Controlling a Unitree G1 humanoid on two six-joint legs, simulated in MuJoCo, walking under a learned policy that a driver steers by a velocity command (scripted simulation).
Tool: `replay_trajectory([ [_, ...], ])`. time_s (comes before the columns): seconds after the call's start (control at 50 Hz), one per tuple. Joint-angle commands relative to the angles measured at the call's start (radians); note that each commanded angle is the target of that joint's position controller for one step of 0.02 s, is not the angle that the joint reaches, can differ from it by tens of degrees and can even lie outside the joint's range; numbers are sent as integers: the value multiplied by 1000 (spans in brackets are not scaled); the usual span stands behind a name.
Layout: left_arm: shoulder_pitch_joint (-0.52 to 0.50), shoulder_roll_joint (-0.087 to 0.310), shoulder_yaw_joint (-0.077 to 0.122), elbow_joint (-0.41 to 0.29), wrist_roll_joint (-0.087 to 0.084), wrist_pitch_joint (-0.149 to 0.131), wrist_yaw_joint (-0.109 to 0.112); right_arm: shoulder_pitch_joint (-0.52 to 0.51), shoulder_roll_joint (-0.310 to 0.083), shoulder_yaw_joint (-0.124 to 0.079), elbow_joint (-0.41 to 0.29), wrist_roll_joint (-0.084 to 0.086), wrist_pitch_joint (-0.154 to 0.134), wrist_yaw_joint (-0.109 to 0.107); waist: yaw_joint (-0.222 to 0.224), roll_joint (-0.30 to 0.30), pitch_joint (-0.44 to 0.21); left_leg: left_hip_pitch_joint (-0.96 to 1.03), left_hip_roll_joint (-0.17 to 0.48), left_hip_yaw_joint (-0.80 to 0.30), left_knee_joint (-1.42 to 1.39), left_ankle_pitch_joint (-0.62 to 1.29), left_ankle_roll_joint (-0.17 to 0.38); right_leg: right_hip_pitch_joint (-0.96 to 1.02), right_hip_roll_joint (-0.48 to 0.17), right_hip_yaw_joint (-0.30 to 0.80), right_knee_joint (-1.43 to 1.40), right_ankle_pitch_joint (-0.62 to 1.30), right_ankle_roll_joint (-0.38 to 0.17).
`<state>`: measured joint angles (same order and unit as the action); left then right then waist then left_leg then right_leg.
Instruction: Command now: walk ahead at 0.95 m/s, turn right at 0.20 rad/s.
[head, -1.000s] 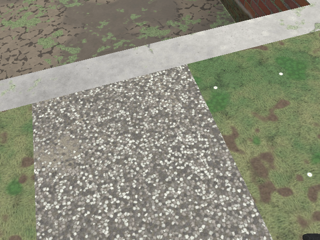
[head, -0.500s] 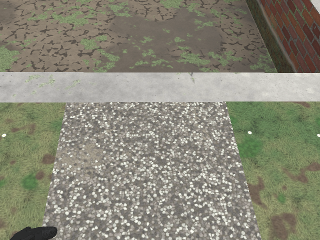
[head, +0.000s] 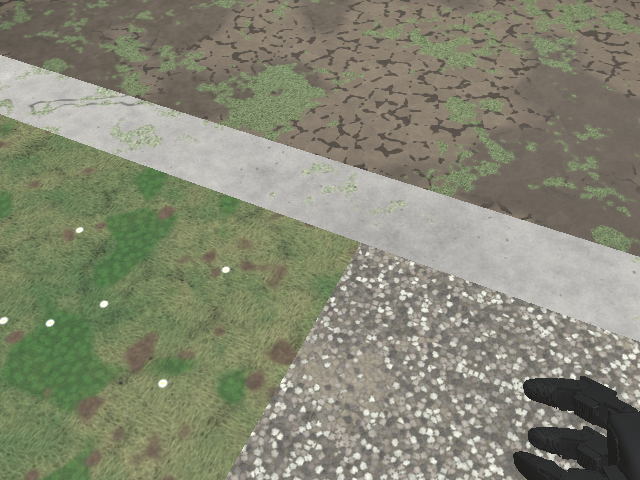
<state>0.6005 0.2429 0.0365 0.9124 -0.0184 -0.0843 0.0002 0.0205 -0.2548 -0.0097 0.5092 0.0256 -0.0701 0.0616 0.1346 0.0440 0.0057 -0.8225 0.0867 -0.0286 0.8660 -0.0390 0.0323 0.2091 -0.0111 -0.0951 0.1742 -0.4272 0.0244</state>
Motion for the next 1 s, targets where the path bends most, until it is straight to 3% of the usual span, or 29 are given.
replay_trajectory([
  [0.02,-106,227,33,-77,-9,-14,8,-138,-70,-21,-109,3,-46,18,-109,-117,157,219,-80,76,-197,-15,21,-204,-248,142,-72,825,-194],
  [0.04,-89,251,35,-61,0,-11,9,-75,-115,-43,-103,5,-42,8,-160,-183,76,350,-114,75,-211,-55,37,-160,-265,146,28,1082,-179],
  [0.08,-120,275,32,-50,21,-1,13,301,-211,-98,-22,20,-16,-29,-392,-260,-147,888,-113,53,-224,-91,65,-340,-221,110,472,1213,-128],
  [0.1,-105,165,4,-91,52,-9,13,502,-284,-118,30,9,5,-59,-420,-132,-324,1270,123,-224,-148,-284,64,-638,-140,148,845,635,-95],
  [0.12,31,16,-29,-124,-2,-34,4,509,-325,-114,46,-43,-12,-50,-288,214,-558,1393,323,-726,-397,-765,155,-814,-6,274,1158,-44,-89],
  [0.14,-101,114,-1,-147,-56,-43,5,492,-230,-94,60,-43,-19,-42,-315,188,-429,1276,296,-799,-581,-822,129,-906,-25,300,1255,-5,-92],
  [0.16,-204,124,11,-184,-75,-36,14,426,-175,-81,86,-33,-27,-40,-295,142,-211,1135,288,-648,-593,-695,117,-1016,-55,249,1291,68,-83],
  [0.18,-238,102,5,-188,-54,-28,19,370,-143,-74,103,-33,-32,-37,-251,45,-113,977,271,-502,-590,-505,119,-995,-104,230,1261,135,-82],
  [0.2,-235,87,10,-182,-33,-13,18,323,-107,-71,123,-47,-39,-34,-198,31,-56,832,236,-370,-602,-377,117,-931,-141,225,1229,188,-80],
  [0.22,-192,61,12,-171,-36,10,8,283,-65,-65,139,-58,-47,-33,-149,66,-44,746,214,-276,-618,-308,117,-865,-172,237,1216,213,-78],
  [0.26,-207,36,14,-176,-45,56,0,215,-26,-63,169,-34,-54,-32,-110,73,33,659,194,-103,-678,-198,101,-860,-201,223,1174,181,-75],
  [0.36,-365,52,7,-247,-19,73,-17,170,-86,-77,194,-46,-62,-56,-91,11,177,591,128,184,-762,-10,82,-946,-180,158,970,414,-60],
  [0.44,-512,89,6,-299,-13,51,-64,228,-202,-99,209,-32,-52,-71,-130,-88,196,743,134,303,-773,219,50,-878,-119,26,669,557,-114],
  [0.48,-492,142,28,-313,-26,49,-72,245,-268,-112,210,-26,-32,-74,-95,-30,119,866,142,319,-638,750,30,-757,-20,-76,628,509,-146],
  [0.52,-254,229,74,-275,-45,72,-63,193,-324,-127,184,-9,1,-72,51,70,-22,899,165,308,-309,1161,34,-499,55,-105,679,349,-192],
  [0.54,-2,306,113,-205,-38,88,-51,143,-315,-121,166,3,4,-68,166,62,-140,750,147,272,-11,1082,35,-166,68,-50,639,329,-235],
  [0.56,96,335,127,-160,-46,100,-31,120,-212,-92,178,1,-11,-61,188,-132,-85,505,-18,255,466,241,-22,4,52,63,533,339,-271],
  [0.58,-42,364,106,-199,-25,88,-38,268,-22,-41,124,-17,-58,-49,-57,-506,-109,147,-187,81,840,-583,-54,119,-49,489,457,349,-413],
  [0.6,-125,299,83,-281,6,54,-51,266,-101,-37,56,7,-105,-47,-77,-383,-295,19,-190,-125,845,-543,-12,160,-221,950,162,-54,-515],
  [0.62,-132,237,74,-290,6,31,-53,125,-180,-55,45,29,-119,-52,-54,-160,-163,9,-143,-140,734,-448,25,24,-227,989,40,-185,-439],
  [0.64,-177,215,67,-289,9,14,-57,86,-166,-58,49,24,-114,-66,-109,33,-41,40,-102,-128,627,-370,30,-153,-199,920,50,-184,-385],
  [0.66,-237,201,62,-310,12,2,-51,105,-137,-52,51,0,-97,-77,-160,59,-18,96,-75,-138,573,-321,13,-281,-171,849,107,-57,-380],
  [0.72,-303,159,48,-332,11,1,-10,138,-111,-51,56,-27,-49,-76,-211,23,12,203,-29,-120,430,-281,-48,-514,-46,614,156,184,-366],
  [0.8,-254,122,34,-295,-17,44,36,-59,-13,-16,-43,-74,-37,-74,-126,-32,47,327,-87,9,-1,-16,-81,-669,87,429,245,471,-304],
  [0.88,-207,126,43,-245,-22,52,35,-143,-60,-56,-117,-21,-53,-69,-58,-137,-5,453,-179,7,-272,131,-104,-586,76,526,323,401,-258],
  [0.92,-235,130,53,-236,-26,56,51,-76,-123,-89,-133,-1,-59,-64,-118,-164,-18,552,-168,-30,-310,115,-81,-519,47,581,388,505,-235],
  [0.96,-349,102,30,-284,2,71,45,311,-181,-117,-48,-20,-70,-54,-314,-141,-228,938,-40,-100,-288,171,-16,-523,87,472,825,587,-165],
  [0.98,-89,-16,5,-263,7,79,36,365,-261,-116,-23,-46,-62,-37,-170,283,-409,1181,210,-541,-328,369,144,-690,245,409,1231,-157,-81],
  [1.0,48,21,-1,-219,-39,83,29,347,-196,-97,12,-31,-58,-17,-121,442,-440,1185,376,-959,-457,165,307,-848,204,411,1409,-223,-44],
])
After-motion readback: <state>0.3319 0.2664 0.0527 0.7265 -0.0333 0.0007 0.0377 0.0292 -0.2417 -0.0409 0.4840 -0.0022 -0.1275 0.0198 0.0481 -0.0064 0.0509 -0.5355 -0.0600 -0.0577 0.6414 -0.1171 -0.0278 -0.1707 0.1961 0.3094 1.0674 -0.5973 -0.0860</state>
